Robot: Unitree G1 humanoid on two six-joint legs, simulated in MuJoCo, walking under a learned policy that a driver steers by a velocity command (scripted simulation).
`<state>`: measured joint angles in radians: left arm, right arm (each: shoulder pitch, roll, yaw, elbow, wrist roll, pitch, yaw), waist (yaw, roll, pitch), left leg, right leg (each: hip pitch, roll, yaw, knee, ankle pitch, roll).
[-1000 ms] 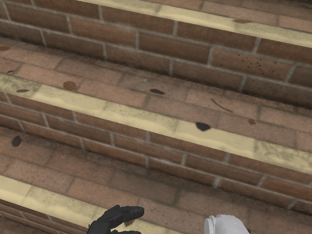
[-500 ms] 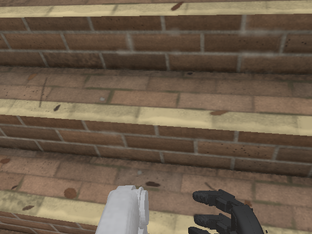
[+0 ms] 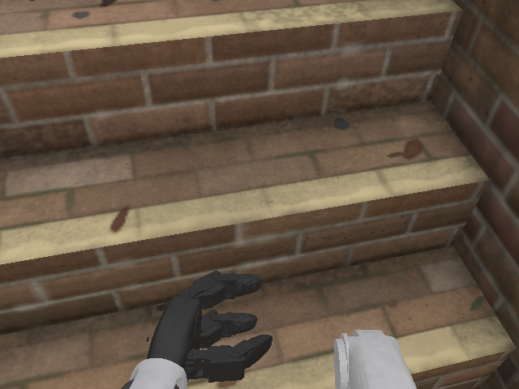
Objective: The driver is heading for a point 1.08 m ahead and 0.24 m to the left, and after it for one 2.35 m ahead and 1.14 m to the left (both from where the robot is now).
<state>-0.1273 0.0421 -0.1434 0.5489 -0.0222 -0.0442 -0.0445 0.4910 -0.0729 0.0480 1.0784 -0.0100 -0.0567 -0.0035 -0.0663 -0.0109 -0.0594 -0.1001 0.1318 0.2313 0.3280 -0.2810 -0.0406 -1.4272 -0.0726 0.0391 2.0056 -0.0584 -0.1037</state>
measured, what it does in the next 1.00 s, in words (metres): climbs, turning left: right foot 0.20 m higher, then left foot 0.21 m higher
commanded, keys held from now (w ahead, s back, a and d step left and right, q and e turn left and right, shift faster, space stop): w+q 0.82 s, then w+e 0.18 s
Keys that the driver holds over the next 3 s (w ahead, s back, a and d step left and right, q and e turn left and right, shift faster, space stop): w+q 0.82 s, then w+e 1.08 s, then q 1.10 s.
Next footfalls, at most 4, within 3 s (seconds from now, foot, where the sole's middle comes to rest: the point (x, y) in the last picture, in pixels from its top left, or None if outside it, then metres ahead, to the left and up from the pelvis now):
0.06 right None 0.22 -0.14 -0.58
0.62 left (170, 365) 0.42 0.15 -0.37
1.16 right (169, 200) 0.63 0.14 -0.17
1.52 left None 0.83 0.45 0.04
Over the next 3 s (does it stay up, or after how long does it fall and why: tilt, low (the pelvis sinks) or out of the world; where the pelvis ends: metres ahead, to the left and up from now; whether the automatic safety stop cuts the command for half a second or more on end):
stays up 1.08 0.33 1.01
